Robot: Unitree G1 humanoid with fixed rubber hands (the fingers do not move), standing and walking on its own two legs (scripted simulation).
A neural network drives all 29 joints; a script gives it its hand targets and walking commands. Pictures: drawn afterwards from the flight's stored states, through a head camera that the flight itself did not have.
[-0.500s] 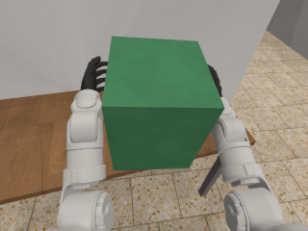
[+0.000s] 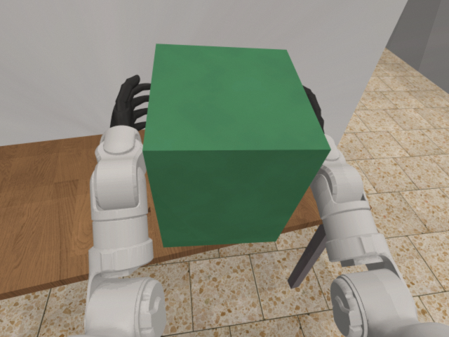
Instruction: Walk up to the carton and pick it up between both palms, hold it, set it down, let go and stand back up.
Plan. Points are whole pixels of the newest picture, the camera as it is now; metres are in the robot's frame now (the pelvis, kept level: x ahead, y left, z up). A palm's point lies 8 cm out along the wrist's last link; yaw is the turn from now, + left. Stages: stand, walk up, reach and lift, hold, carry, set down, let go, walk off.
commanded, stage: hold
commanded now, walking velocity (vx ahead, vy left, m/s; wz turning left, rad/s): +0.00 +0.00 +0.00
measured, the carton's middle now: (222, 153) +0.35 -0.01 +0.17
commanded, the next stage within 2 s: none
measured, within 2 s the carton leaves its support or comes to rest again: neither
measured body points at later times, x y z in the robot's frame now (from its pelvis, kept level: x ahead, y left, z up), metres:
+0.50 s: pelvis +0.00 -0.01 +0.00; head -0.02 +0.03 +0.45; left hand +0.38 +0.14 +0.23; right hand +0.38 -0.15 +0.22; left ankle +0.01 +0.11 -0.75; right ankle +0.03 -0.11 -0.75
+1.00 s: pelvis +0.00 -0.01 +0.00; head -0.03 +0.03 +0.45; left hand +0.37 +0.15 +0.24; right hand +0.37 -0.15 +0.23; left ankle +0.01 +0.11 -0.75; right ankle +0.03 -0.11 -0.75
